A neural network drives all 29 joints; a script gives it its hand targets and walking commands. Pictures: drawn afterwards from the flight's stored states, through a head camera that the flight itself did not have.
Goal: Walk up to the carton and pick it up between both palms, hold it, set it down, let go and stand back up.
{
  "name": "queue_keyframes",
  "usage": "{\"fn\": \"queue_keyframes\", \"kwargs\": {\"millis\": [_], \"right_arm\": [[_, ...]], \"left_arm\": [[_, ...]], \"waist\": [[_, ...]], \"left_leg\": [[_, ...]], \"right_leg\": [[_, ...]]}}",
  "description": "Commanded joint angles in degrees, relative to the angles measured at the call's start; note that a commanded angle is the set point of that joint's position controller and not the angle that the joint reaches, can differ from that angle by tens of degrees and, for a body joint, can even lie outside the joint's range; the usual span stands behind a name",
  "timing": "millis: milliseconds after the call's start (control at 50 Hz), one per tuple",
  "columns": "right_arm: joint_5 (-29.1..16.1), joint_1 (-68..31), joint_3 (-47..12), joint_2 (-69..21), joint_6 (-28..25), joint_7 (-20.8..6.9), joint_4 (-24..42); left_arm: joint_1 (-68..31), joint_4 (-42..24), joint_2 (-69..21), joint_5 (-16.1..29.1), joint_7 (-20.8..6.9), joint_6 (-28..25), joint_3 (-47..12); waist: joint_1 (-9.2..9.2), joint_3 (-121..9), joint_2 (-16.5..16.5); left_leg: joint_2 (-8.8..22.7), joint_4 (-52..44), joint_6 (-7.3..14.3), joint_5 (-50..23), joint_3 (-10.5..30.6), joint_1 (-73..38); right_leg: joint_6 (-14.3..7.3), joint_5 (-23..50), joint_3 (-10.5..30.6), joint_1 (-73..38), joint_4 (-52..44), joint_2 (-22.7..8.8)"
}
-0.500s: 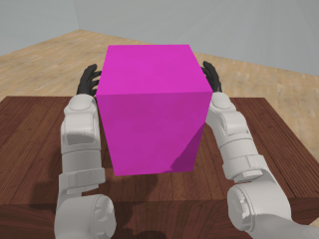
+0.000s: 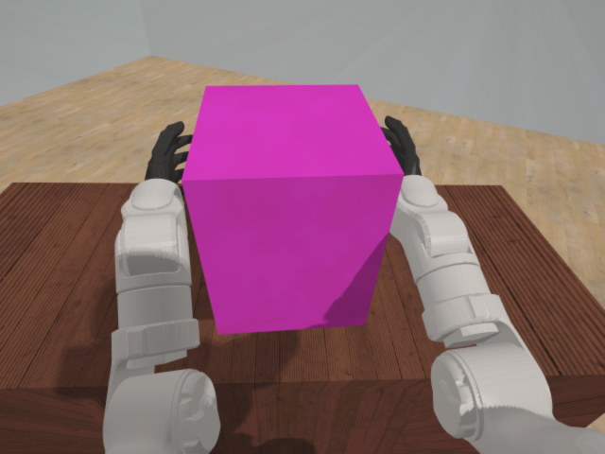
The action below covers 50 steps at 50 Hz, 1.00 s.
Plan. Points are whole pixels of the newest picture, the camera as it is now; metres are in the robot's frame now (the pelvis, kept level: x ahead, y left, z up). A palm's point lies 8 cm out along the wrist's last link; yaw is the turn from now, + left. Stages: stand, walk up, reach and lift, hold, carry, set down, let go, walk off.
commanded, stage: hold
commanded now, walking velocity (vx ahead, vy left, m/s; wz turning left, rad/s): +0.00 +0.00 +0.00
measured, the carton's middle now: (288, 209) +0.40 +0.02 +0.18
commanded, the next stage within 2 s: set down in 0.54 s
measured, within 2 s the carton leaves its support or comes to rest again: neither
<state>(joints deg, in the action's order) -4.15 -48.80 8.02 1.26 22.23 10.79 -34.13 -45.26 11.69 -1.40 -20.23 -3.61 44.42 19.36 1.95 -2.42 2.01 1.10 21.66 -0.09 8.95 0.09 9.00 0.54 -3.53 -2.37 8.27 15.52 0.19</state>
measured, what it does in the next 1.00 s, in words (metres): stands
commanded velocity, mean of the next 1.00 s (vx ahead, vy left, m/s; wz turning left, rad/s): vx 0.00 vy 0.00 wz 0.00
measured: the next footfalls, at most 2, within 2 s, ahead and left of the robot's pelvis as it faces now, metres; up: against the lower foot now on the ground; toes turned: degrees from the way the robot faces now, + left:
none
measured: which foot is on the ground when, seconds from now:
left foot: down 0.00-1.00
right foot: down 0.00-1.00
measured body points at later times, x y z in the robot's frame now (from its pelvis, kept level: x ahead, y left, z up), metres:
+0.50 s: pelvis +0.00 +0.00 +0.00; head -0.04 +0.02 +0.45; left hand +0.39 +0.17 +0.23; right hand +0.41 -0.13 +0.23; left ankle +0.04 +0.12 -0.75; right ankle +0.06 -0.12 -0.75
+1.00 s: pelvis +0.02 +0.00 +0.00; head -0.01 +0.04 +0.45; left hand +0.43 +0.17 +0.21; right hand +0.43 -0.13 +0.23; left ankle +0.04 +0.12 -0.75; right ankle +0.06 -0.12 -0.75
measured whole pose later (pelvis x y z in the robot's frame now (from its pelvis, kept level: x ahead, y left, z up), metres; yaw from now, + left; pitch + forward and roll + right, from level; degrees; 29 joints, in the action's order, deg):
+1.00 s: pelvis +0.02 +0.00 +0.00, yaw +0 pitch -2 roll -1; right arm -2.9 -47.7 11.3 0.3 7.3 10.5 -39.5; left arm -46.6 22.0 -1.8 -23.0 -7.2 31.1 22.4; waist 1.9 -2.1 3.9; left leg 0.9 20.4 0.0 9.5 0.2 8.5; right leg 0.5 -4.5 -2.5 7.9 14.7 0.0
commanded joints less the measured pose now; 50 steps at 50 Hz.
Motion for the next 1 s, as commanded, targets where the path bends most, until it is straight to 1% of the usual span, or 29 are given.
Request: {"fn": "queue_keyframes", "kwargs": {"millis": [0, 20, 120, 140, 160, 200, 220, 240, 280, 320, 360, 400, 440, 460, 500, 520, 540, 560, 580, 660, 680, 720, 760, 780, 820, 840, 860, 940, 980], "right_arm": [[-8.50, -40.42, -18.39, -31.56, -3.14, -5.64, 13.06], [-8.47, -40.39, -18.57, -30.97, -2.75, -5.58, 11.93], [-7.77, -39.00, -17.85, -31.21, -3.16, -5.57, 12.60], [-8.13, -39.16, -17.52, -29.99, -3.16, -5.51, 12.43], [-8.13, -39.23, -18.55, -31.01, -3.28, -5.41, 13.89], [-8.67, -40.95, -18.54, -30.97, -3.11, -5.47, 13.98], [-8.41, -39.83, -17.68, -30.68, -2.99, -5.82, 11.14], [-7.75, -39.62, -17.98, -30.38, -3.00, -5.74, 11.98], [-8.44, -40.38, -19.07, -31.20, -3.10, -5.52, 12.40], [-7.47, -38.72, -17.76, -30.66, -3.04, -5.45, 12.14], [-7.69, -38.95, -17.81, -30.84, -3.57, -5.60, 12.92], [-7.85, -38.04, -16.66, -30.52, -3.27, -5.48, 9.99], [-8.47, -39.54, -18.28, -30.95, -3.67, -5.55, 13.01], [-7.97, -39.28, -18.12, -30.15, -3.13, -5.43, 11.91], [-8.52, -40.50, -18.39, -32.16, -3.46, -5.46, 13.07], [-8.71, -39.72, -19.55, -32.06, -3.80, -5.30, 14.57], [-10.05, -44.68, -21.83, -32.68, -4.43, -5.66, 17.32], [-9.10, -46.04, -21.18, -33.10, -5.23, -5.54, 16.79], [-7.82, -44.23, -20.59, -32.20, -4.94, -5.40, 15.22], [-3.90, -48.01, -16.62, -33.70, -9.82, -6.57, 13.06], [-0.76, -46.32, -12.99, -32.58, -10.38, -7.01, 9.08], [2.43, -39.46, -9.73, -31.73, -12.06, -7.45, 4.49], [4.12, -38.01, -8.89, -30.07, -14.10, -8.18, 2.11], [4.02, -36.82, -9.90, -30.11, -14.70, -8.10, 1.97], [4.69, -34.31, -9.38, -28.22, -15.35, -7.91, 0.68], [4.36, -33.09, -10.04, -28.14, -15.78, -7.84, 0.55], [4.33, -33.64, -10.51, -28.40, -17.01, -7.48, 1.76], [1.91, -32.38, -15.19, -29.79, -21.03, -5.99, 6.64], [1.66, -31.05, -16.45, -29.96, -22.02, -5.67, 7.01]], "left_arm": [[-35.45, -4.67, -31.26, 8.94, -8.20, -3.68, -24.90], [-34.34, -2.16, -30.31, 8.61, -8.49, -3.10, -23.23], [-35.28, -4.29, -31.31, 9.15, -8.74, -3.46, -25.18], [-34.34, -3.68, -30.91, 8.49, -8.75, -3.13, -24.31], [-33.90, -4.74, -32.22, 9.64, -8.62, -3.56, -25.89], [-34.52, -2.90, -32.00, 9.58, -8.35, -3.32, -24.70], [-36.77, -4.39, -31.97, 9.44, -8.33, -3.60, -25.52], [-34.93, -3.16, -30.13, 8.32, -8.49, -3.24, -23.57], [-35.18, -3.08, -30.93, 8.36, -8.48, -3.66, -22.78], [-36.19, -4.52, -32.16, 9.95, -8.37, -3.89, -26.12], [-35.51, -4.82, -32.32, 9.26, -8.47, -3.96, -25.79], [-34.56, -3.66, -31.65, 8.50, -8.67, -3.54, -24.91], [-35.24, -5.48, -31.98, 9.60, -8.54, -3.74, -26.05], [-33.91, -2.90, -31.35, 8.52, -8.71, -3.37, -24.30], [-35.69, -3.87, -31.69, 9.11, -8.52, -3.93, -24.33], [-34.56, -6.08, -31.82, 9.83, -8.50, -3.92, -25.17], [-38.67, -4.94, -32.61, 12.55, -8.10, -4.35, -27.41], [-41.13, -3.73, -31.82, 12.32, -7.97, -5.39, -27.49], [-37.91, -1.71, -30.50, 11.50, -8.31, -5.10, -26.01], [-43.70, -0.47, -31.35, 9.92, -8.49, -9.33, -23.29], [-43.72, 2.49, -29.03, 8.01, -8.76, -10.10, -20.22], [-37.43, 8.32, -27.71, 5.27, -10.31, -10.97, -16.79], [-35.73, 10.35, -26.31, 3.31, -11.09, -12.75, -15.59], [-34.69, 9.35, -26.00, 3.31, -11.42, -13.17, -15.00], [-31.90, 12.78, -23.47, 1.90, -11.93, -13.81, -13.44], [-30.91, 11.39, -22.78, 1.00, -12.22, -14.18, -12.31], [-31.41, 9.99, -24.51, 2.10, -12.32, -14.65, -14.62], [-30.58, 3.58, -26.34, 4.92, -11.29, -17.61, -19.36], [-31.44, 1.77, -26.00, 5.89, -10.98, -18.69, -20.72]], "waist": [[6.53, -23.62, -3.26], [6.03, -20.91, -2.45], [7.48, -23.18, -3.37], [6.82, -22.29, -3.95], [7.16, -24.42, -3.22], [6.71, -22.59, -3.21], [6.90, -23.02, -4.80], [6.32, -21.87, -3.12], [5.71, -23.23, -2.66], [8.25, -23.09, -3.51], [7.34, -23.26, -3.93], [7.64, -21.16, -4.55], [7.41, -24.78, -4.58], [6.72, -21.92, -3.02], [6.43, -22.89, -3.33], [6.56, -26.55, -2.02], [3.59, -27.67, -2.18], [4.21, -26.77, -3.04], [4.22, -23.29, -2.07], [4.04, -25.46, -3.21], [4.50, -22.40, -2.23], [4.68, -18.40, -0.95], [4.58, -18.33, -1.35], [3.60, -18.92, 0.13], [4.05, -15.97, 0.15], [2.88, -16.03, 0.90], [4.30, -17.05, 0.56], [4.01, -23.16, -3.04], [4.48, -23.50, -2.86]], "left_leg": [[-3.70, -6.23, -1.75, -4.65, -1.99, -4.24], [-3.96, -6.91, -1.44, -3.42, -2.60, -3.18], [-3.95, -6.40, -1.72, -4.53, -2.14, -4.04], [-3.72, -6.27, -2.28, -5.03, -2.30, -4.32], [-3.78, -5.51, -2.23, -7.45, -2.01, -4.89], [-3.72, -6.65, -1.83, -4.34, -2.06, -4.07], [-3.51, -7.25, -2.12, -2.76, -2.25, -3.20], [-3.88, -6.93, -1.50, -3.12, -2.26, -2.84], [-3.92, -6.66, -1.47, -4.44, -2.37, -4.39], [-3.50, -6.81, -2.19, -3.76, -1.70, -4.77], [-3.52, -6.48, -2.47, -4.99, -2.07, -4.32], [-3.71, -6.34, -2.21, -4.62, -2.27, -4.02], [-3.71, -5.72, -2.35, -6.22, -2.10, -4.61], [-3.99, -6.42, -2.01, -5.50, -2.35, -4.18], [-4.14, -6.28, -1.49, -4.41, -2.39, -3.85], [-3.89, -5.02, -1.86, -8.91, -2.11, -5.50], [-4.54, -5.43, -0.66, -5.89, -2.98, -7.41], [-4.88, -5.33, -0.56, -3.01, -3.15, -6.02], [-4.49, -6.36, -0.21, -2.40, -2.70, -5.25], [-3.96, -8.51, 0.55, 4.49, -2.91, -1.96], [-3.48, -10.21, 1.52, 9.86, -2.91, -0.77], [-3.20, -11.32, 2.11, 11.91, -3.83, 0.14], [-3.15, -10.85, 2.70, 10.70, -4.16, -0.96], [-2.92, -10.73, 2.94, 9.14, -4.15, -1.79], [-3.45, -10.19, 2.71, 6.92, -4.91, -3.27], [-3.58, -9.75, 2.63, 4.42, -4.77, -4.06], [-3.46, -8.89, 2.24, 2.69, -4.89, -5.31], [-4.38, -4.84, -0.39, -10.56, -5.34, -11.34], [-4.44, -3.91, -0.69, -13.61, -5.56, -12.78]], "right_leg": [[0.80, 2.37, -2.27, -24.96, 1.46, 2.96], [1.11, 0.70, -2.31, -24.64, 0.92, 2.87], [0.92, 2.03, -2.20, -24.94, 1.26, 2.81], [0.92, 0.87, -2.43, -24.18, 1.20, 3.24], [0.71, 3.73, -2.29, -25.58, 1.41, 3.29], [0.98, 0.90, -2.37, -24.31, 0.93, 3.14], [0.83, 0.58, -2.43, -24.35, 1.59, 3.08], [1.06, 0.32, -2.31, -24.66, 1.25, 3.18], [1.29, 0.95, -2.30, -24.48, 1.34, 3.15], [0.99, 1.46, -2.67, -24.05, 1.35, 3.12], [0.93, 1.22, -2.59, -24.64, 1.29, 3.36], [0.68, 1.51, -2.24, -23.91, 1.07, 2.98], [0.88, 3.17, -2.43, -25.11, 1.94, 3.10], [0.95, 2.24, -2.33, -25.32, 0.96, 3.10], [1.08, 1.31, -2.20, -24.83, 1.23, 2.93], [1.02, 4.98, -2.34, -26.03, 1.65, 3.47], [1.28, 1.88, -1.37, -24.58, 1.41, 2.93], [1.26, 0.18, -1.90, -22.91, 1.45, 2.71], [1.17, -0.23, -2.20, -22.60, 0.96, 2.73], [1.25, -4.58, -2.64, -23.87, 1.64, 2.49], [1.30, -8.23, -2.89, -23.25, 1.09, 1.78], [1.57, -11.12, -3.54, -23.43, 0.35, 1.44], [1.65, -12.23, -3.81, -22.93, 0.15, 1.38], [1.79, -11.24, -3.79, -24.25, 0.14, 1.46], [1.93, -9.72, -3.87, -23.00, -0.69, 1.23], [1.78, -8.29, -3.64, -23.76, -0.96, 1.36], [1.95, -6.08, -4.07, -23.46, -0.77, 1.35], [1.73, 7.31, -4.23, -25.82, 0.32, 1.30], [1.77, 10.00, -4.22, -27.15, 0.62, 1.34]]}}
